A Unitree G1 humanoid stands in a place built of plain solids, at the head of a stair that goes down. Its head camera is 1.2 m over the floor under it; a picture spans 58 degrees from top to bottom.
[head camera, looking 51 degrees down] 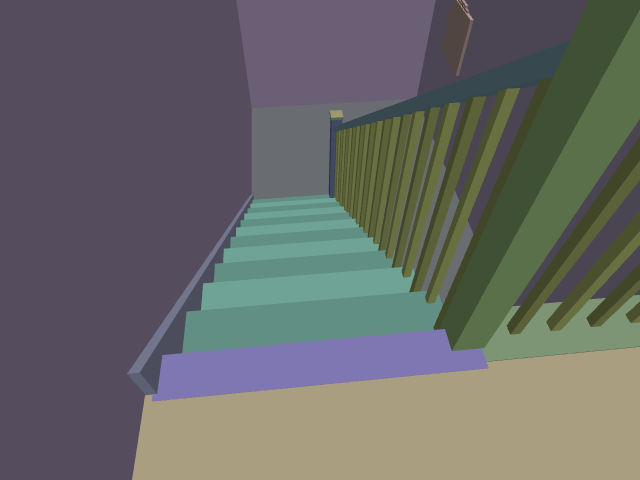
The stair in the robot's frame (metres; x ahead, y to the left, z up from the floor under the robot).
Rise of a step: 0.20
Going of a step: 0.26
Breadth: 0.94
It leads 6 degrees to the left of straight ahead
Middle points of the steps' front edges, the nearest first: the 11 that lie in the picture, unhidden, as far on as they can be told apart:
0.58 0.04 0.00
0.84 0.02 -0.20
1.10 0.05 -0.40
1.35 0.07 -0.60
1.61 0.10 -0.81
1.86 0.12 -1.01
2.12 0.15 -1.21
2.37 0.17 -1.42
2.63 0.20 -1.62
2.89 0.23 -1.82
3.14 0.25 -2.03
